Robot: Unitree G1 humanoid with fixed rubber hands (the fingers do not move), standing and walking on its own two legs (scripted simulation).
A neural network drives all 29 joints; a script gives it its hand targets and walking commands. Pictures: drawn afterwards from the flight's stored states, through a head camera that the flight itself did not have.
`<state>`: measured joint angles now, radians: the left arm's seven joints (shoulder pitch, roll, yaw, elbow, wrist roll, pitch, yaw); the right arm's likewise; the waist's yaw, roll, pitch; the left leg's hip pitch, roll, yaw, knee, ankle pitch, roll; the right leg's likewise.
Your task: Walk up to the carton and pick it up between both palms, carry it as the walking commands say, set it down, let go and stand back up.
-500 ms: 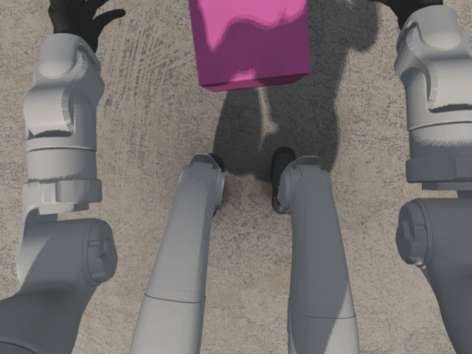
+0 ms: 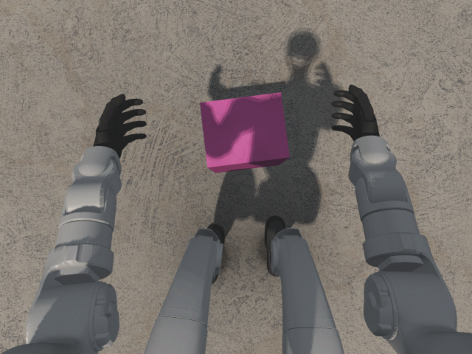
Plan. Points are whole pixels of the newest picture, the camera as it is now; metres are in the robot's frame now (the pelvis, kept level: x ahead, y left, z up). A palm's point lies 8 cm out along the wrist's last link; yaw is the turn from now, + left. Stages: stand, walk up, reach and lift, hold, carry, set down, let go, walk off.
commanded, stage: let go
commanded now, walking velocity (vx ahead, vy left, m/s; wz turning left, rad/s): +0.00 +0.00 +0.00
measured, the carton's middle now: (244, 137) +0.49 +0.02 -0.56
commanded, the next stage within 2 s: stand in 1.10 s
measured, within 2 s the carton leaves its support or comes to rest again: neither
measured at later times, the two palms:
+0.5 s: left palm (51, 209) +0.29 +0.25 +0.00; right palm (425, 207) +0.31 -0.21 -0.01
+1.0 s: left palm (50, 230) +0.27 +0.23 +0.02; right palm (457, 279) +0.24 -0.22 +0.02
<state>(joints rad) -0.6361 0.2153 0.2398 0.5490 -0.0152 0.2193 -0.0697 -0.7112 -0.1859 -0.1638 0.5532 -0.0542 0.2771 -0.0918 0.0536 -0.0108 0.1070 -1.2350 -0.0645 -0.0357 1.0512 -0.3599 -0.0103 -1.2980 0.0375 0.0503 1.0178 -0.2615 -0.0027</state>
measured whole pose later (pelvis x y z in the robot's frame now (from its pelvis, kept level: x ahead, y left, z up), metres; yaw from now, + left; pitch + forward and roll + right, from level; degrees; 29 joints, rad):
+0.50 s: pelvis +0.11 +0.02 +0.09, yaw -1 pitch +18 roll -1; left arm 0.14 0.17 0.06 0.44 -0.02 -0.02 -0.08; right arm 0.09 -0.19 -0.10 0.46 -0.04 -0.01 0.00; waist 0.04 0.04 -0.04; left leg -0.55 -0.05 -0.06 0.56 -0.32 0.03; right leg -0.60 0.03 0.05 0.52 -0.23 0.01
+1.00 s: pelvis +0.09 +0.01 +0.09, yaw -1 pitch -5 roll -1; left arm 0.17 0.18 0.04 0.47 0.01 0.15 -0.04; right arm 0.26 -0.21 -0.04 0.40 -0.01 0.12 0.06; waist -0.01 0.02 0.12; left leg -0.07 -0.03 -0.06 0.51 -0.35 0.02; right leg -0.13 0.04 0.05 0.50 -0.27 -0.01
